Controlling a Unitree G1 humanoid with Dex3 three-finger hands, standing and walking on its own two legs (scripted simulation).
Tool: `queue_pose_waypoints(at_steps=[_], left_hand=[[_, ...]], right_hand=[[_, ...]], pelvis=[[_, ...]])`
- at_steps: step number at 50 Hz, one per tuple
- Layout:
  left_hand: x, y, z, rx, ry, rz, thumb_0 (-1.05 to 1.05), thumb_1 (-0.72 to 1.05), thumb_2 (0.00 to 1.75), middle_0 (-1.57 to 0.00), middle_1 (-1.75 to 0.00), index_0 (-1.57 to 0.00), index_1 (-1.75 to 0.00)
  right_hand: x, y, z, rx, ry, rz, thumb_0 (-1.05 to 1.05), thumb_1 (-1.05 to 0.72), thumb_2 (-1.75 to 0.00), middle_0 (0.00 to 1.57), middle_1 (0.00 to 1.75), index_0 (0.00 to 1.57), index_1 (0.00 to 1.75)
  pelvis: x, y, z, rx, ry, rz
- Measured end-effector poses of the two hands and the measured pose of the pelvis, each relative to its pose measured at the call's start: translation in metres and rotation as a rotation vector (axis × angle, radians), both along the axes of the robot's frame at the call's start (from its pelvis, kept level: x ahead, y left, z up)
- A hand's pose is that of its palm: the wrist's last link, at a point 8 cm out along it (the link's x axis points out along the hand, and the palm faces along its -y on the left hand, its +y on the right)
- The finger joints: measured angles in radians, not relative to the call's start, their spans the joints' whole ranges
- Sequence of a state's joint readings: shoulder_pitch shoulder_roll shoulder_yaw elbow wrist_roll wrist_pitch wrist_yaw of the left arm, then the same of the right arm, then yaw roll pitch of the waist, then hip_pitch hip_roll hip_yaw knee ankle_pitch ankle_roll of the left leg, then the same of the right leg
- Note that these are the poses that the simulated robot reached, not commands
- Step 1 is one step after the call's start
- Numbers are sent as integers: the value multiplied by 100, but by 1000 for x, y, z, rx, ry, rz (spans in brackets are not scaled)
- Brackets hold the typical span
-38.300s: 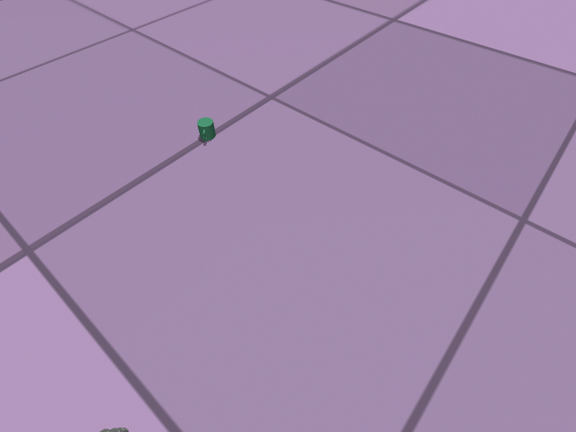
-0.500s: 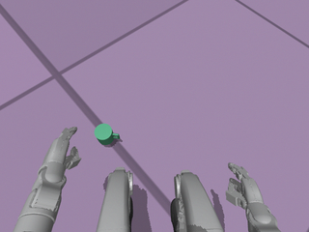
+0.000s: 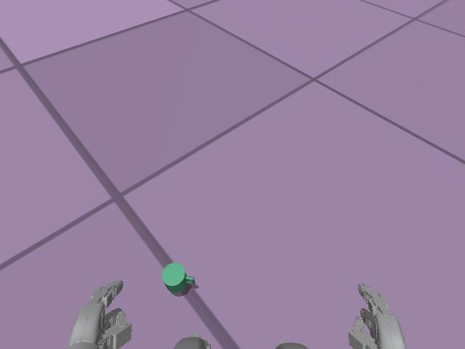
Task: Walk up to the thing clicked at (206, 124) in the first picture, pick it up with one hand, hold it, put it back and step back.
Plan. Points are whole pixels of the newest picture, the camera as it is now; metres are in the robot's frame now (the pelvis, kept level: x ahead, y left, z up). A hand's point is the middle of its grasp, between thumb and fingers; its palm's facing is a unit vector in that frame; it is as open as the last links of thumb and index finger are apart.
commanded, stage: home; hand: left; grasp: from above
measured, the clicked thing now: (179, 278) +0.45 +0.20 -0.66
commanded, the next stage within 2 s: none
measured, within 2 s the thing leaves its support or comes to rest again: neither
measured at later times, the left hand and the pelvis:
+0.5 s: hand (127, 344) +0.15 +0.18 -0.04, palm faces +0.07 -0.98 -0.20, open 7.4 cm; pelvis +0.00 -0.01 +0.01, yaw +1 degrees
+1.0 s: hand (126, 346) +0.15 +0.18 -0.04, palm faces +0.05 -0.98 -0.20, open 7.4 cm; pelvis -0.01 +0.00 +0.01, yaw +0 degrees
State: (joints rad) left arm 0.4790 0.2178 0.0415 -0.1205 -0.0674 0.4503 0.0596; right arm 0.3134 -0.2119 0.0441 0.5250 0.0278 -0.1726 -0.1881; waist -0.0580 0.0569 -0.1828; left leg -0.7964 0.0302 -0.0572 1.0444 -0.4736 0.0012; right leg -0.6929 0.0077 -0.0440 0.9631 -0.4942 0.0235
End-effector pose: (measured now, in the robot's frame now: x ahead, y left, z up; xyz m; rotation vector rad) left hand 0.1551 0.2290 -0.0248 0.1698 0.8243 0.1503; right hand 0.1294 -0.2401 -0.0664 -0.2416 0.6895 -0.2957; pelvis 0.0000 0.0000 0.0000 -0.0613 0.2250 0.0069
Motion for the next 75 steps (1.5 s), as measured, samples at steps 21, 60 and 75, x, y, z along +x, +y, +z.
queue_pose_waypoints(at_steps=[21,60,75], left_hand=[[-20,-3,9,-12,-4,3,1,91,90,-20,-30,-20,-30],[-20,-1,10,-4,-10,-17,1,91,90,-20,-30,-20,-30],[-15,-2,11,-4,-10,-18,1,91,90,-20,-30,-20,-30]], right_hand=[[26,2,20,-12,-116,89,1,-91,-90,20,30,21,30],[13,-1,15,-19,-104,60,1,-91,-90,20,30,21,30],[14,-3,14,-16,-93,53,1,-91,-90,20,30,21,30]], pelvis=[[-3,-5,7,12,-58,13],[-7,-2,5,11,-59,4],[-2,-3,5,12,-54,3]])
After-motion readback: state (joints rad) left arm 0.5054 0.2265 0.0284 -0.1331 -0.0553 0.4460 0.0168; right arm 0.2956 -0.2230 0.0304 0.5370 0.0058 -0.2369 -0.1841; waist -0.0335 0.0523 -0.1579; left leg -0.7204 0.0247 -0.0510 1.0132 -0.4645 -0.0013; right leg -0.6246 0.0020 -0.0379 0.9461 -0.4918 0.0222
